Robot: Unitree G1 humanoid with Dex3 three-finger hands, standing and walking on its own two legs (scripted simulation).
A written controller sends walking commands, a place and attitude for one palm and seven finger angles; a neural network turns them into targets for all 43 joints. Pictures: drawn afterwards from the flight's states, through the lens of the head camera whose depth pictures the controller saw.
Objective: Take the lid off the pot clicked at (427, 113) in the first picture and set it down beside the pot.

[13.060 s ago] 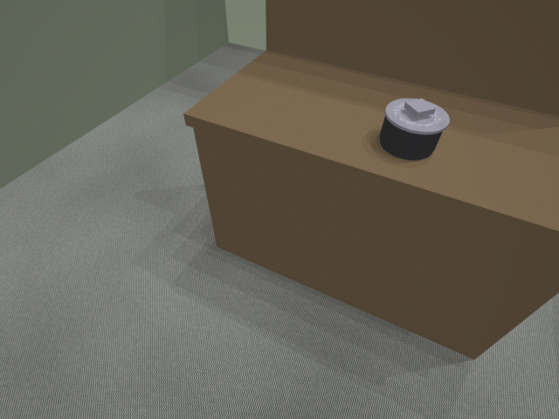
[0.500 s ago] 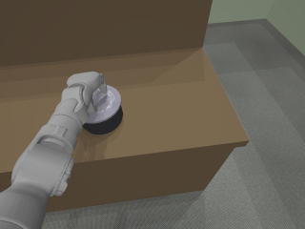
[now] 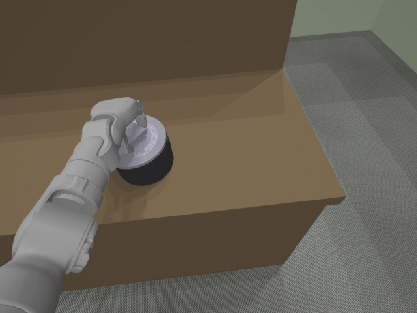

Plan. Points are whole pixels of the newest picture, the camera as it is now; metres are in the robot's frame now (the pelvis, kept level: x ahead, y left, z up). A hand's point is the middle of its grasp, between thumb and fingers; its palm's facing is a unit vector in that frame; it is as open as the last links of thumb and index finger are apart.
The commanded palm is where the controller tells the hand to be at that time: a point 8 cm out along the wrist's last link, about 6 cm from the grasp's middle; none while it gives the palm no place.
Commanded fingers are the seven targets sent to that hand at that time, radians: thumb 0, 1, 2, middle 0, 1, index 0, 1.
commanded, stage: lift the lid straight up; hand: left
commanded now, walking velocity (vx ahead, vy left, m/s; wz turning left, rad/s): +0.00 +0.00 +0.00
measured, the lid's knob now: (130, 133) +0.49 +0.17 +0.06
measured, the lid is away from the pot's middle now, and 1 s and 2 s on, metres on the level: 0.01 0.01 0.03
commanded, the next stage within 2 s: move the lid sideways beside the pot in 1.58 s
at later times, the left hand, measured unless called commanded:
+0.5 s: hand (124, 117) +0.48 +0.16 +0.12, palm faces -0.30 -0.06 -0.95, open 9.1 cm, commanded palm +0.47 +0.16 +0.20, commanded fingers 0.00 0.44 1.11 -0.76 -1.02 -0.75 -1.01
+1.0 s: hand (112, 103) +0.47 +0.16 +0.17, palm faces -0.26 -0.06 -0.96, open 9.1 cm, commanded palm +0.46 +0.16 +0.24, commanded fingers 0.00 0.44 1.11 -0.76 -1.02 -0.75 -1.01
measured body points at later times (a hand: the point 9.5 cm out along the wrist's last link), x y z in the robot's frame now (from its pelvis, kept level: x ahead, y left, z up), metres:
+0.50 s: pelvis +0.00 +0.00 +0.00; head +0.04 -0.03 +0.45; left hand +0.49 +0.16 +0.17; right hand +0.08 -0.26 -0.13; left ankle -0.02 +0.11 -0.74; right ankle -0.02 -0.13 -0.74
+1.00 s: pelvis +0.00 +0.00 +0.00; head +0.03 -0.02 +0.45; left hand +0.48 +0.16 +0.22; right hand +0.11 -0.25 -0.13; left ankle -0.02 +0.11 -0.74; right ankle -0.02 -0.13 -0.74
